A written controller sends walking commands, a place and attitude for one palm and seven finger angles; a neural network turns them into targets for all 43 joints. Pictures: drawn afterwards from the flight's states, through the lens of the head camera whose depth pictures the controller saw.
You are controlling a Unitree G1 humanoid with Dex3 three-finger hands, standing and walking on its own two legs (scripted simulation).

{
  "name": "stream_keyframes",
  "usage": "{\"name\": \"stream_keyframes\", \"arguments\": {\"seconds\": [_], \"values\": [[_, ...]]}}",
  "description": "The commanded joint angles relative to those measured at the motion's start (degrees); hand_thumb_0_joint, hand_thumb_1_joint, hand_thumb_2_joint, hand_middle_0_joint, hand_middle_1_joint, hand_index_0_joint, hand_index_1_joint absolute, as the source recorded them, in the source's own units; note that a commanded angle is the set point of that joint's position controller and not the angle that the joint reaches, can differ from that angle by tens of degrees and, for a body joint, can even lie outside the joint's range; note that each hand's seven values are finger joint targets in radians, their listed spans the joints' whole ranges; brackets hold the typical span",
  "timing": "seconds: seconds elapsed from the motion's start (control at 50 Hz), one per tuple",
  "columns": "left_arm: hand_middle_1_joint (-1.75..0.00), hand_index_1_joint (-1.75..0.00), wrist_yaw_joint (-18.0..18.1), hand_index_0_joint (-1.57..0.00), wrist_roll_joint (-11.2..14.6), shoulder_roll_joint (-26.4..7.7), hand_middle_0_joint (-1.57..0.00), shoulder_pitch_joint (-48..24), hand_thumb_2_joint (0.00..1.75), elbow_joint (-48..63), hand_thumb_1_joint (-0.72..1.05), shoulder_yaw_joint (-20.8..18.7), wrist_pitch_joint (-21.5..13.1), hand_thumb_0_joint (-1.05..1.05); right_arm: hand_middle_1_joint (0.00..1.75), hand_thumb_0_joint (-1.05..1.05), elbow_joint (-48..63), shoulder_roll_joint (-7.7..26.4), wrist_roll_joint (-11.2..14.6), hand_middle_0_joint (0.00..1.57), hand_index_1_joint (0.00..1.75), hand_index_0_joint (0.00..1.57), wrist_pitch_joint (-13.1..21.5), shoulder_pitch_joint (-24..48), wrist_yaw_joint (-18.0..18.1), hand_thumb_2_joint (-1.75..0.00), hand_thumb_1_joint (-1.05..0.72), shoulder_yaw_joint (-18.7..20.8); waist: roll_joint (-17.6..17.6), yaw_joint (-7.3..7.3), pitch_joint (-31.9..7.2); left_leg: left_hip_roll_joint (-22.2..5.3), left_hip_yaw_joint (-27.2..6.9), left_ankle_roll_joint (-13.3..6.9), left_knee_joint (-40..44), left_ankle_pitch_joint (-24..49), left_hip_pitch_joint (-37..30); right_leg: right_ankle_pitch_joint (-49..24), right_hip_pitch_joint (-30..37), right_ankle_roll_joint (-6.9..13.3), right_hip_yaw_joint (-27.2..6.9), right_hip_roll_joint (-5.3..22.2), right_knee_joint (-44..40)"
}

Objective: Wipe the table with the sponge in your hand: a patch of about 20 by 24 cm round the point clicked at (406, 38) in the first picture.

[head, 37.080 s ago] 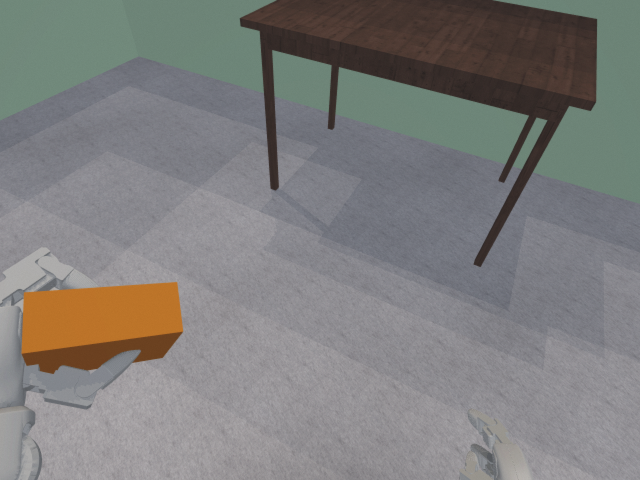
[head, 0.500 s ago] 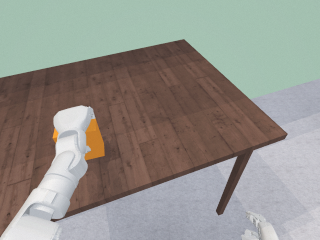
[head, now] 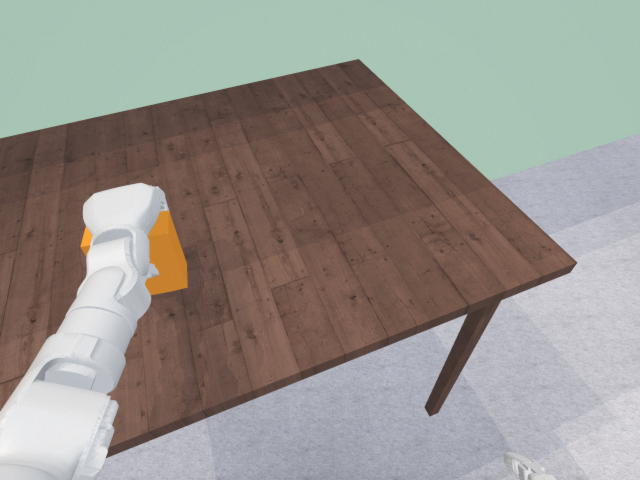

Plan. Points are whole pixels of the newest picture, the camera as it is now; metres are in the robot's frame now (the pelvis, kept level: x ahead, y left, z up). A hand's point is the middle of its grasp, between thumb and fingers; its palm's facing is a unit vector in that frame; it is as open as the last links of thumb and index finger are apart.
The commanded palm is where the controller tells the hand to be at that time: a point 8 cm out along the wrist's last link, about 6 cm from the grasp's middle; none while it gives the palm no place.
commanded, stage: slide back across to the first lane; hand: left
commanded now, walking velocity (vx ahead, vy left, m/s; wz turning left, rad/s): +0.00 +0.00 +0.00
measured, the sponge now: (144, 266) +0.39 +0.29 +0.04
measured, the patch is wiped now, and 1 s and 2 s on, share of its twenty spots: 1.00 1.00 1.00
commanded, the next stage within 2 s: wipe back along the first lane in 0.64 s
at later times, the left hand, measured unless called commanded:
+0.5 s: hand (90, 251) +0.37 +0.34 +0.09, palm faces -0.07 -0.03 -1.00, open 9.0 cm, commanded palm +0.36 +0.32 +0.15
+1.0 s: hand (85, 264) +0.35 +0.33 +0.09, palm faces -0.02 -0.05 -1.00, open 9.0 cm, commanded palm +0.32 +0.33 +0.13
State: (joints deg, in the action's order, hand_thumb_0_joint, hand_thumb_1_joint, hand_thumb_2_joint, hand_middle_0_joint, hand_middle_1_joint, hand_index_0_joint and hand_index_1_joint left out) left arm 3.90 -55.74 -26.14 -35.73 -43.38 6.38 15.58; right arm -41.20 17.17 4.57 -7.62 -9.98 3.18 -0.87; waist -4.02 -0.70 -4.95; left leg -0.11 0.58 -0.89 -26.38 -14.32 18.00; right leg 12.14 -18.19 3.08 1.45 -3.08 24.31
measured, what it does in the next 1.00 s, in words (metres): stands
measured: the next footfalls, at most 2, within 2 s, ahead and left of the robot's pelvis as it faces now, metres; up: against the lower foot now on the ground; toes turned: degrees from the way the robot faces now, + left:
none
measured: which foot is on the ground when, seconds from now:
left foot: down 0.00-1.00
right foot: down 0.00-1.00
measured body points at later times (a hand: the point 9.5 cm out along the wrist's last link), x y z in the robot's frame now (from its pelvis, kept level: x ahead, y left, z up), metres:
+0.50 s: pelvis +0.01 +0.02 +0.00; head +0.03 +0.01 +0.45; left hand +0.37 +0.33 +0.15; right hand +0.20 -0.21 -0.10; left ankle -0.01 +0.11 -0.74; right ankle +0.00 -0.09 -0.74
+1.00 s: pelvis +0.02 +0.03 +0.00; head +0.04 +0.00 +0.45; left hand +0.35 +0.33 +0.14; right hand +0.20 -0.21 -0.11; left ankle -0.01 +0.11 -0.74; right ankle +0.00 -0.09 -0.74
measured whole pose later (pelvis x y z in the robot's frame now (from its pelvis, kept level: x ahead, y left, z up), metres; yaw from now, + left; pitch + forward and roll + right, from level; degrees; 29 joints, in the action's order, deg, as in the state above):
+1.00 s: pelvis +0.02 +0.03 +0.00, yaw +1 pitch +4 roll -1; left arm 1.1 -53.5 -28.7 -17.9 -19.8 2.9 16.3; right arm -38.6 17.2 3.9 -7.8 -7.9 1.1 -0.7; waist -5.1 -3.7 -3.0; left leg 2.0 0.2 -3.0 -23.6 -15.0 12.7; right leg 12.6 -12.0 0.9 1.5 -1.1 20.5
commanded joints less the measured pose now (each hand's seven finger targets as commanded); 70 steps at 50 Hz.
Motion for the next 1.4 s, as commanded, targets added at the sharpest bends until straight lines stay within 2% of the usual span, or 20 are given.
{"name": "stream_keyframes", "arguments": {"seconds": [0.0, 0.1, 0.16, 0.2, 0.32, 0.46, 0.48, 0.56, 0.6, 0.64, 0.7, 0.82, 0.88, 0.96, 1.0, 1.06, 1.2, 1.22, 1.3, 1.38], "values": [[-1.6, -1.6, 1.64, -1.2, -0.96, -13.45, -1.2, -12.75, 1.3, 5.51, 0.1, -4.87, -0.41, 0.0, 0.3, 0.0, 7.85, 7.29, 0.09, 0.2, 0.3, 0.2, 1.55, 5.21, 0.11, -0.9, -0.9, 2.74, 7.7, -0.77, -15.21, 2.05, -0.56, -2.47, 1.28, 13.15, -1.41, -19.2, 12.31, 0.44, -4.18, 1.97, -1.8], [-1.6, -1.6, 2.4, -1.2, -1.6, -17.23, -1.2, -11.36, 1.3, 13.61, 0.1, -7.86, 0.39, 0.0, 0.3, 0.0, 9.19, 7.29, 0.04, 0.2, 0.3, 0.2, 0.96, 6.79, -0.44, -0.9, -0.9, 2.93, 3.33, -2.42, -17.31, 2.04, -0.95, -2.58, 1.68, 18.29, -4.4, -22.43, 14.63, 1.15, -3.43, 1.79, -0.97], [-1.6, -1.6, 2.51, -1.2, -1.52, -16.04, -1.2, -9.28, 1.3, 16.94, 0.1, -6.77, 1.94, 0.0, 0.3, 0.0, 9.83, 7.13, 0.09, 0.2, 0.3, 0.2, 0.92, 7.59, -0.8, -0.9, -0.9, 2.93, 3.23, -2.38, -15.34, 1.85, -0.87, -2.76, 1.95, 19.43, -5.64, -22.46, 14.5, 1.13, -2.7, 1.62, -1.35], [-1.6, -1.6, 2.1, -1.2, -0.62, -17.81, -1.2, -8.8, 1.3, 19.19, 0.1, -8.48, 3.03, 0.0, 0.3, 0.0, 10.26, 7.16, 0.28, 0.2, 0.3, 0.2, 0.85, 9.33, -0.68, -0.9, -0.9, 2.7, 3.68, -2.75, -14.71, 1.81, -1.45, -2.71, 2.78, 19.27, -6.04, -20.51, 14.75, 1.24, -2.7, 1.48, -1.84], [-1.6, -1.6, -0.09, -1.2, -0.71, -18.07, -1.2, -11.66, 1.3, 19.5, 0.1, -6.52, 4.46, 0.0, 0.3, 0.0, 9.74, 7.2, 0.49, 0.2, 0.3, 0.2, 1.36, 9.75, 0.05, -0.9, -0.9, 2.06, 2.31, -1.4, -10.8, 1.5, -2.13, -2.79, 4.24, 16.47, -8.32, -13.5, 11.67, 1.34, -1.71, 1.24, -3.75], [-1.6, -1.6, -3.41, -1.2, -0.88, -14.2, -1.2, -16.26, 1.3, 20.99, 0.1, -1.99, 0.77, 0.0, 0.3, 0.0, 9.62, 6.76, 0.15, 0.2, 0.3, 0.2, 2.28, 8.09, 0.6, -0.9, -0.9, 2.01, 0.45, 0.11, -12.9, 1.07, -3.41, -2.14, 3.44, 19.25, -12.95, -12.98, 8.78, 1.84, -0.5, 0.97, -3.86], [-1.6, -1.6, -3.48, -1.2, -0.77, -16.17, -1.2, -14.5, 1.3, 20.88, 0.1, -4.1, 0.19, 0.0, 0.3, 0.0, 9.72, 6.96, 0.02, 0.2, 0.3, 0.2, 2.25, 7.77, 0.56, -0.9, -0.9, 2.15, 0.55, -0.54, -13.34, 1.0, -3.59, -2.1, 3.35, 20.07, -13.12, -13.56, 9.28, 1.96, -0.6, 0.93, -3.88], [-1.6, -1.6, -3.35, -1.2, -0.54, -16.23, -1.2, -11.53, 1.3, 22.26, 0.1, -5.43, -1.83, 0.0, 0.3, 0.0, 9.82, 6.94, -0.4, 0.2, 0.3, 0.2, 2.18, 7.23, 0.3, -0.9, -0.9, 2.27, 0.74, -1.27, -14.76, 0.75, -3.84, -1.23, 2.66, 25.55, -13.91, -17.27, 10.06, 2.15, -0.28, 0.81, -3.11], [-1.6, -1.6, -2.93, -1.2, -0.02, -20.33, -1.2, -9.65, 1.3, 24.25, 0.1, -9.76, -2.56, 0.0, 0.3, 0.0, 10.33, 7.49, -0.68, 0.2, 0.3, 0.2, 2.05, 7.71, 0.21, -0.9, -0.9, 2.23, 1.4, -2.5, -16.67, 0.72, -3.73, -1.17, 2.92, 27.63, -13.4, -19.97, 12.72, 2.27, -1.05, 0.88, -3.08], [-1.6, -1.6, -2.34, -1.2, -0.37, -20.05, -1.2, -8.9, 1.3, 24.04, 0.1, -9.74, -2.59, 0.0, 0.3, 0.0, 9.85, 7.35, -0.68, 0.2, 0.3, 0.2, 1.9, 7.35, 0.03, -0.9, -0.9, 2.27, 2.06, -2.19, -15.85, 0.72, -3.54, -0.83, 2.5, 30.28, -12.76, -22.62, 13.14, 2.08, -0.63, 1.09, -2.47], [-1.6, -1.6, -1.87, -1.2, -0.69, -21.79, -1.2, -6.14, 1.3, 25.95, 0.1, -11.81, -2.17, 0.0, 0.3, 0.0, 10.14, 7.66, -0.8, 0.2, 0.3, 0.2, 1.86, 8.04, -0.56, -0.9, -0.9, 2.31, -0.34, -3.09, -15.42, 0.42, -4.01, -0.34, 2.72, 33.31, -12.97, -22.26, 12.92, 2.22, -0.83, 0.96, -2.61], [-1.6, -1.6, -2.6, -1.2, 0.5, -14.46, -1.2, -1.07, 1.3, 28.59, 0.1, -6.17, -0.5, 0.0, 0.3, 0.0, 10.71, 7.39, -0.56, 0.2, 0.3, 0.2, 2.11, 8.46, -1.23, -0.9, -0.9, 2.94, 0.71, -2.22, -15.23, 0.4, -3.81, -0.89, 2.1, 31.34, -14.17, -20.86, 12.0, 1.71, -0.47, 1.01, -2.86], [-1.6, -1.6, -2.74, -1.2, 1.08, -14.77, -1.2, 3.8, 1.3, 30.38, 0.1, -7.13, -0.36, 0.0, 0.3, 0.0, 10.87, 7.46, -0.67, 0.2, 0.3, 0.2, 2.23, 8.58, -1.47, -0.9, -0.9, 3.07, 1.92, -2.69, -15.88, 0.5, -3.81, -1.06, 1.81, 31.36, -13.92, -22.3, 13.13, 1.57, -0.65, 1.02, -2.54], [-1.6, -1.6, -2.66, -1.2, 2.03, -13.22, -1.2, 8.72, 1.3, 30.25, 0.1, -6.95, 0.64, 0.0, 0.3, 0.0, 11.15, 7.37, -0.51, 0.2, 0.3, 0.2, 2.17, 9.45, -1.65, -0.9, -0.9, 2.74, 5.0, -2.82, -12.08, 0.54, -3.53, -1.48, 2.72, 26.69, -11.09, -20.88, 13.04, 1.39, -0.48, 1.02, -2.65], [-1.6, -1.6, -2.4, -1.2, 2.02, -16.06, -1.2, 8.85, 1.3, 31.45, 0.1, -9.29, 1.17, 0.0, 0.3, 0.0, 11.4, 7.71, -0.45, 0.2, 0.3, 0.2, 1.92, 10.56, -1.61, -0.9, -0.9, 2.44, 4.56, -3.35, -11.13, 0.75, -3.36, -1.78, 3.47, 23.38, -10.07, -19.39, 13.59, 1.69, -1.48, 1.02, -2.89], [-1.6, -1.6, -2.17, -1.2, 1.46, -12.91, -1.2, 9.92, 1.3, 31.25, 0.1, -6.6, 2.19, 0.0, 0.3, 0.0, 11.61, 7.1, -0.34, 0.2, 0.3, 0.2, 2.0, 11.04, -1.62, -0.9, -0.9, 2.24, 4.26, -3.18, -9.41, 1.12, -2.98, -1.94, 3.52, 21.87, -9.25, -18.27, 13.07, 1.57, -0.84, 1.12, -2.97], [-1.6, -1.6, -2.62, -1.2, 1.67, -13.09, -1.2, 15.06, 1.3, 34.48, 0.1, -7.26, 3.19, 0.0, 0.3, 0.0, 12.88, 6.8, -0.29, 0.2, 0.3, 0.2, 2.11, 13.21, -1.87, -0.9, -0.9, 1.83, 2.22, -3.8, -8.9, 1.39, -3.16, -2.13, 3.44, 19.35, -9.12, -16.74, 13.37, 1.99, -2.58, 0.9, -2.9], [-1.6, -1.6, -2.69, -1.2, 1.77, -10.6, -1.2, 15.46, 1.3, 34.08, 0.1, -5.03, 3.57, 0.0, 0.3, 0.0, 13.08, 6.33, -0.25, 0.2, 0.3, 0.2, 2.14, 12.94, -1.82, -0.9, -0.9, 1.71, 3.14, -3.37, -8.23, 1.37, -2.78, -2.25, 3.34, 18.19, -8.52, -15.75, 12.96, 1.64, -1.69, 1.15, -2.88], [-1.6, -1.6, -2.74, -1.2, 2.15, -12.62, -1.2, 17.48, 1.3, 34.74, 0.1, -7.21, 3.84, 0.0, 0.3, 0.0, 13.23, 6.79, -0.3, 0.2, 0.3, 0.2, 2.1, 13.96, -1.68, -0.9, -0.9, 1.56, 4.36, -3.95, -7.52, 1.57, -3.02, -2.31, 3.55, 16.39, -7.79, -15.17, 13.08, 1.85, -3.16, 0.93, -3.0], [-1.6, -1.6, -2.82, -1.2, 2.5, -11.16, -1.2, 20.03, 1.3, 35.8, 0.1, -6.2, 3.89, 0.0, 0.3, 0.0, 13.25, 6.31, -0.26, 0.2, 0.3, 0.2, 2.26, 13.87, -1.56, -0.9, -0.9, 1.62, 5.19, -3.68, -6.93, 1.74, -2.47, -2.36, 2.92, 15.65, -7.44, -15.61, 12.93, 1.33, -2.97, 1.19, -2.87]]}}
